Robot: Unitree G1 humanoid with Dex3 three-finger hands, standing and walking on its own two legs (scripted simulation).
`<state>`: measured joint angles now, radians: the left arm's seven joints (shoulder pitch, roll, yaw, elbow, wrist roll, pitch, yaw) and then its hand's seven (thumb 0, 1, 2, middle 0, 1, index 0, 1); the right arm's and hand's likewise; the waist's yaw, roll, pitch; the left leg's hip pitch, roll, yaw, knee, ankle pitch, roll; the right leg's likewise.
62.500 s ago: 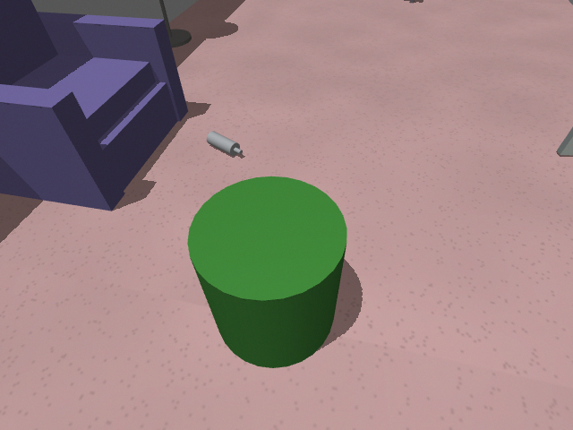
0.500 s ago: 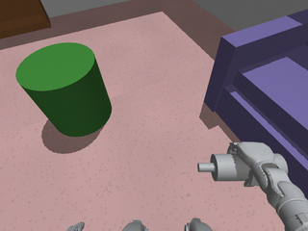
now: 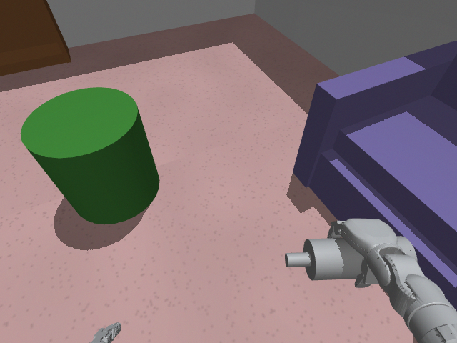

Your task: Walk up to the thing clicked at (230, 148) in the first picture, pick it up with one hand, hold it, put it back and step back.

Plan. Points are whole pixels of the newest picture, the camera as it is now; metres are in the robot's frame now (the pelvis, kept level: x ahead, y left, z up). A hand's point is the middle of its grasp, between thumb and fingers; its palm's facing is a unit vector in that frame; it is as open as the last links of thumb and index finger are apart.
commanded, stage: hold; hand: right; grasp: from above
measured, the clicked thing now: (345, 257) +0.31 -0.20 -0.07
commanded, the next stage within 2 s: crouch in 1.66 s
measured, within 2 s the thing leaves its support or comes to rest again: neither
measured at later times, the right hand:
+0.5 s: hand (360, 258) +0.29 -0.21 -0.02, palm faces -0.45 +0.03 -0.89, open 10.6 cm
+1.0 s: hand (363, 258) +0.28 -0.20 -0.01, palm faces -0.44 +0.03 -0.90, open 10.6 cm
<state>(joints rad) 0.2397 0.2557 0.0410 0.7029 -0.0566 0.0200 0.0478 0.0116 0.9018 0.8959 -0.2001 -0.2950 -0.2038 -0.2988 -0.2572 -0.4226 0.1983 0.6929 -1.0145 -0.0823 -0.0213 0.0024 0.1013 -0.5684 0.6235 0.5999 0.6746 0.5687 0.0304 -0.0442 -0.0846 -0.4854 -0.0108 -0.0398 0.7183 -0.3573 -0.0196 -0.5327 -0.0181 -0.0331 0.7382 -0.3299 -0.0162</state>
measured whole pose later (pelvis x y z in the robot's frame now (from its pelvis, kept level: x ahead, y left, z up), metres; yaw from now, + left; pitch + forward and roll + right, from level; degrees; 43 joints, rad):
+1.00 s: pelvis -0.01 +0.01 +0.02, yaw +0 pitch +1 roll +0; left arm 0.19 0.26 0.02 0.66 -0.08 0.07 0.08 0.01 0.91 0.90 -0.20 -0.29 -0.20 -0.30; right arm -0.20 -0.43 0.21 0.55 -0.98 -0.09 0.08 0.00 0.12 -0.58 0.64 0.58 0.69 0.55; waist 0.00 -0.06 -0.02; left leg -0.30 -0.01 -0.05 0.55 -0.27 -0.01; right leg -0.32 -0.01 -0.04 0.54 -0.23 -0.01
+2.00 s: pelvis +0.01 +0.00 +0.02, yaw +0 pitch +4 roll +0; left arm 0.18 0.25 0.03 0.65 -0.07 0.12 0.07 0.01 0.90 0.90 -0.20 -0.30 -0.20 -0.30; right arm -0.23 -0.43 0.19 0.67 -1.02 -0.15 -0.01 -0.01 0.11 -0.59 0.60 0.66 0.64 0.64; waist 0.01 -0.04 -0.02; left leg -0.32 0.00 -0.04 0.55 -0.29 -0.01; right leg -0.36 -0.01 -0.04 0.54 -0.25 -0.01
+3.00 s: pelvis -0.07 +0.00 -0.30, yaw +3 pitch +38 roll +7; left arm 0.15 0.25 0.03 0.75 0.10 -0.04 -0.08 0.01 0.90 0.90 -0.20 -0.30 -0.21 -0.30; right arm -0.78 -0.60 -0.03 1.25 -1.30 -0.27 -0.40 -0.01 0.15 -0.69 0.55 0.75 0.59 0.73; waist 0.15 -0.02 -0.17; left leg -1.95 -0.03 0.05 1.99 -0.70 -0.03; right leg -2.06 -0.02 0.07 2.02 -0.63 -0.02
